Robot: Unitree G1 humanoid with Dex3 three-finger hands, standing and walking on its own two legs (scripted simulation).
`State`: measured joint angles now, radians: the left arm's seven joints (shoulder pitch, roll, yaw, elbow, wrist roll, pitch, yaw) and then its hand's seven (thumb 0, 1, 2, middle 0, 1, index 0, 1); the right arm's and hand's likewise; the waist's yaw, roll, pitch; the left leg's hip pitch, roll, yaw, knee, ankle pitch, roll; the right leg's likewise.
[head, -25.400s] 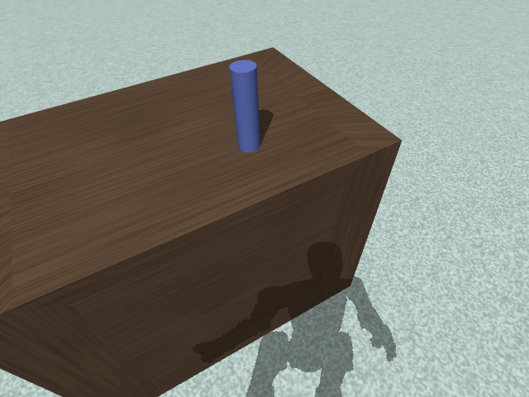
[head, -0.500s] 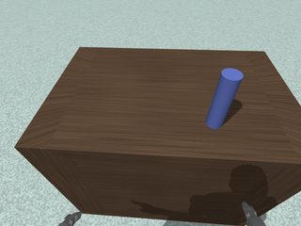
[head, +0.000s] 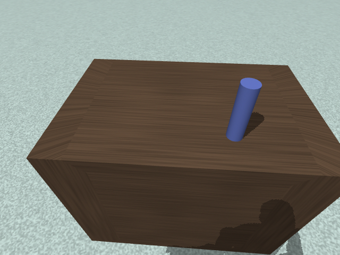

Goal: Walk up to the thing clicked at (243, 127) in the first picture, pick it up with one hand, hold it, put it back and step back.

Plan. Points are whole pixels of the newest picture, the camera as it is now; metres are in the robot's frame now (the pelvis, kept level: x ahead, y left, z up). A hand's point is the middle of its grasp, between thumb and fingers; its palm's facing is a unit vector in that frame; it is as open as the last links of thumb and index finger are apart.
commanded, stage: home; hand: right
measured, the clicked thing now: (241, 112) +0.51 -0.19 +0.07
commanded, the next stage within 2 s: stand in 1.18 s
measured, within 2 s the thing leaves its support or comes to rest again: neither
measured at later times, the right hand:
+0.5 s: hand out of the picture +0.07 -0.26 -0.15, palm faces -0.06 +0.93 -0.36, open 17.4 cm
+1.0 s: hand out of the picture +0.10 -0.25 -0.15, palm faces -0.05 +0.93 -0.35, open 17.3 cm
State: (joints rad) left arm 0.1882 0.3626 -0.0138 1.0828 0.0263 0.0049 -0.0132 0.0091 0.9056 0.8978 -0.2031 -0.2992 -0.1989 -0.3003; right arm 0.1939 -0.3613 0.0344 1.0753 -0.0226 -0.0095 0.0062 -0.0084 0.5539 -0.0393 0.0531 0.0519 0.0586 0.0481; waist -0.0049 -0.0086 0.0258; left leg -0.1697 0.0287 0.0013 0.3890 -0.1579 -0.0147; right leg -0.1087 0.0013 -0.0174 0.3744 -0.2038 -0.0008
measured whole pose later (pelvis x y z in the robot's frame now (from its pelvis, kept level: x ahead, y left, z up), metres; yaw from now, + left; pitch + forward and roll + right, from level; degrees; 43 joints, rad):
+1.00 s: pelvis +0.03 +0.01 +0.00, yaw +0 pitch -2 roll +0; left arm 0.11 0.35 -0.01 1.13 0.02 -0.01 0.00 0.01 0.91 0.90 -0.20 -0.30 -0.20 -0.30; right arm 0.12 -0.35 0.02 1.12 -0.01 -0.02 0.00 -0.01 0.52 -0.06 0.06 0.06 0.06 0.05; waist 0.00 0.00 0.04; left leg -0.13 0.01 0.00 0.33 -0.17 -0.01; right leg -0.06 -0.01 -0.02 0.30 -0.21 0.01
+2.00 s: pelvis +0.02 +0.01 +0.00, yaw +1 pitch -2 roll +0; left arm 0.14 0.35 0.00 1.13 0.02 -0.01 0.00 0.01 0.91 0.90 -0.20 -0.30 -0.20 -0.30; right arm 0.13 -0.35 0.02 1.13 -0.01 -0.01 0.00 0.00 -0.89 -0.89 0.20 0.30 0.21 0.30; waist 0.00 0.00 0.05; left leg -0.13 0.01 0.00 0.32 -0.15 -0.01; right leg -0.06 -0.02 -0.02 0.30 -0.20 0.01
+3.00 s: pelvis +0.03 +0.00 +0.00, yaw +1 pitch -2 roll +0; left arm 0.13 0.35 0.00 1.12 0.02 -0.01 0.00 0.01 0.91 0.90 -0.20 -0.30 -0.20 -0.30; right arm 0.12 -0.35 0.02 1.13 -0.01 -0.01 0.00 0.00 -0.91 -0.90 0.20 0.30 0.21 0.30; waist 0.00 0.00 0.05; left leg -0.13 0.01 -0.01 0.32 -0.16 -0.01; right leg -0.06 -0.02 -0.03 0.30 -0.21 0.01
